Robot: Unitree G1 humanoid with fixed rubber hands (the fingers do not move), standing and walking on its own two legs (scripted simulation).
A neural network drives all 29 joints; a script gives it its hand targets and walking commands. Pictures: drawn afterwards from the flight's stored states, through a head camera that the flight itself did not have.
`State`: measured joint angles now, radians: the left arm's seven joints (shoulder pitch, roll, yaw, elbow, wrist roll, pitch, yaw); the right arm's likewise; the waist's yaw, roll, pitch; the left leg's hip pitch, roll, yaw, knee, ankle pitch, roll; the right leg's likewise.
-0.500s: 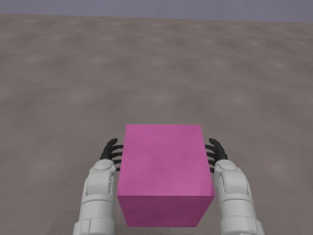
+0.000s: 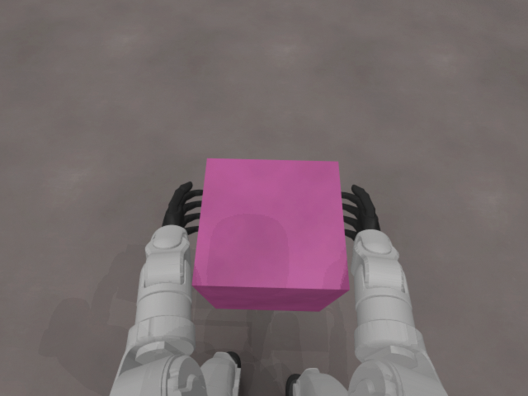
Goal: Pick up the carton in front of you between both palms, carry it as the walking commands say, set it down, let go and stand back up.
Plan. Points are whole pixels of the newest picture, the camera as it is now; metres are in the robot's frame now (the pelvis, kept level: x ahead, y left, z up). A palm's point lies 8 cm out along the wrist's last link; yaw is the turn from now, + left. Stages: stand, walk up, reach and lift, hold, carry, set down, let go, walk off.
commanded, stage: set down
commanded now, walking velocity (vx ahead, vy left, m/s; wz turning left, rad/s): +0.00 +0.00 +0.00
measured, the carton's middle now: (269, 243) +0.36 +0.02 -0.11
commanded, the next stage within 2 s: none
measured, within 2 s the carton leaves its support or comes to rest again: neither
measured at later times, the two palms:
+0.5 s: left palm (187, 240) +0.39 +0.19 -0.20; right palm (329, 244) +0.40 -0.11 -0.19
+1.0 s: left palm (192, 250) +0.42 +0.21 -0.36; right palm (307, 249) +0.44 -0.09 -0.35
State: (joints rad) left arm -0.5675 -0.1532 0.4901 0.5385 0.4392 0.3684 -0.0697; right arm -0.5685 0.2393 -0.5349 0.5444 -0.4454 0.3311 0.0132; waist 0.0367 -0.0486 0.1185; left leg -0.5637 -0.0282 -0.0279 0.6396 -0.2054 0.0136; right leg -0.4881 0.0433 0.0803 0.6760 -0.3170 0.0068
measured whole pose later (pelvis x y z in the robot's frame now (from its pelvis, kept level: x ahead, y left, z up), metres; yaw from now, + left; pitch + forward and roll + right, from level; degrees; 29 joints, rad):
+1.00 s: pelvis -0.06 +0.01 -0.26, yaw -5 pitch +45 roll -5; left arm -1.06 0.09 0.43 0.71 0.21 0.29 0.01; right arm -1.07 0.04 -0.47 0.74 -0.16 0.22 -0.13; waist 0.07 -0.07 -0.08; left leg -2.06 -0.09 -0.10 1.72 -0.44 -0.03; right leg -1.96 0.16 0.05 1.75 -0.59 0.07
